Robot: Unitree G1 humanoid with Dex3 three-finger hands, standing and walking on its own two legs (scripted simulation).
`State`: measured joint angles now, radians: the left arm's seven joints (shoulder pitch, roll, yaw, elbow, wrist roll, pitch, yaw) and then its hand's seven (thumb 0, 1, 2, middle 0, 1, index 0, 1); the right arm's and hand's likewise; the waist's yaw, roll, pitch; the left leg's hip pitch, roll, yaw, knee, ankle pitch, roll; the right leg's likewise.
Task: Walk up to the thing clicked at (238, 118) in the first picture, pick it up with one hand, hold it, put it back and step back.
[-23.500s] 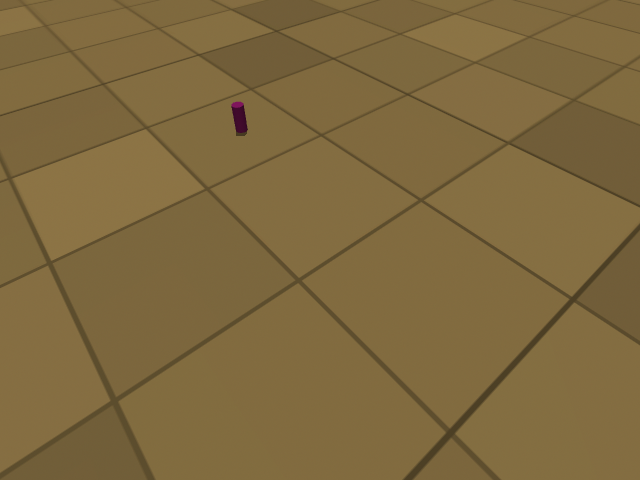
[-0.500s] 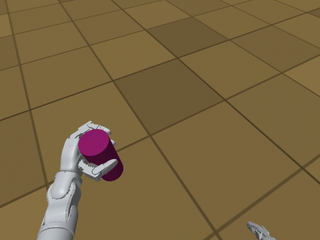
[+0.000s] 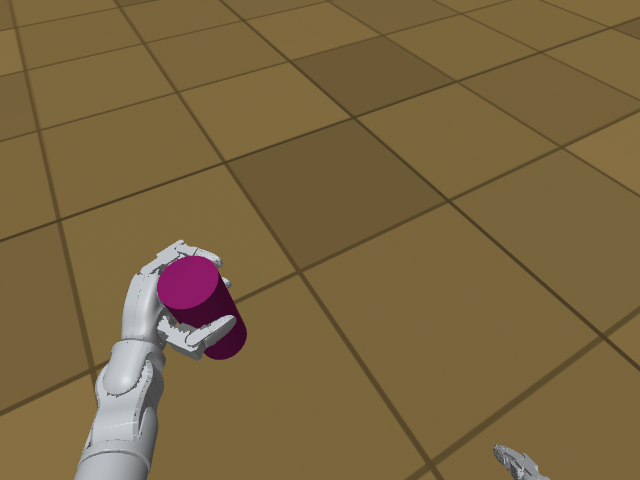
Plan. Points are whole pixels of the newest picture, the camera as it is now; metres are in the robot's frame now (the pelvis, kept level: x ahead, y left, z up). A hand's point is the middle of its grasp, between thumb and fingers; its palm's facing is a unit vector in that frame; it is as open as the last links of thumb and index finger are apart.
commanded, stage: hold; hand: left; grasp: from the side
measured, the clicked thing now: (207, 312) +0.33 +0.16 +0.03
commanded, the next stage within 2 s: crouch in 0.28 s
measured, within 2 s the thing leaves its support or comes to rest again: neither
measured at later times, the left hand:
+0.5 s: hand (203, 301) +0.34 +0.16 +0.05, palm faces -0.04 -1.00 +0.01, open 9.6 cm
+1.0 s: hand (230, 348) +0.37 +0.17 -0.15, palm faces -0.02 -1.00 +0.00, open 9.5 cm
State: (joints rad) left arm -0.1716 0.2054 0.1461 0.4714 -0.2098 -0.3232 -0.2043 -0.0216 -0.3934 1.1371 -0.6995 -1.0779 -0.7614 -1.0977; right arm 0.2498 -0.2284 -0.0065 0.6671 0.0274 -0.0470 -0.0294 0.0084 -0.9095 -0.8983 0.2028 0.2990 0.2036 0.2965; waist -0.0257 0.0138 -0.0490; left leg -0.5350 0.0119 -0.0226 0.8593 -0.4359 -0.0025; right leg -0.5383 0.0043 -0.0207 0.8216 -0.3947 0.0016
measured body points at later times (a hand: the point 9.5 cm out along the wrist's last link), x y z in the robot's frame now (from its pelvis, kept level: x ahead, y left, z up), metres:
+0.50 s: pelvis +0.00 +0.00 +0.00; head +0.04 +0.00 +0.45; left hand +0.33 +0.21 +0.05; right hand +0.13 -0.25 -0.11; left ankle +0.00 +0.12 -0.70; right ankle +0.01 -0.12 -0.70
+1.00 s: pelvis -0.04 +0.00 -0.14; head +0.11 +0.02 +0.28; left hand +0.36 +0.22 -0.15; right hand +0.08 -0.27 -0.25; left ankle +0.00 +0.12 -0.70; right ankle +0.01 -0.12 -0.70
